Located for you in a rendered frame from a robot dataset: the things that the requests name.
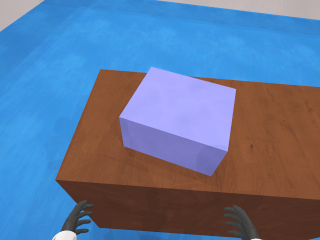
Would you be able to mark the carton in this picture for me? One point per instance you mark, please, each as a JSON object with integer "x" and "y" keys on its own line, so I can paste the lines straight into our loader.
{"x": 180, "y": 119}

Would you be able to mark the pedestal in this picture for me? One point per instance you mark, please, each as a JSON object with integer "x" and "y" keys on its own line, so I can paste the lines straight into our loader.
{"x": 271, "y": 169}

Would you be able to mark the robot left forearm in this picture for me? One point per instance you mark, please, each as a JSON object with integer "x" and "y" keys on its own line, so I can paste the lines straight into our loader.
{"x": 65, "y": 235}

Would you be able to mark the robot right hand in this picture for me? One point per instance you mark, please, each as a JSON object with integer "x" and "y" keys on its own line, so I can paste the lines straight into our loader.
{"x": 247, "y": 229}

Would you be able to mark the robot left hand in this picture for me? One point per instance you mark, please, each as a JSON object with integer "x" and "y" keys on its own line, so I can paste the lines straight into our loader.
{"x": 72, "y": 221}

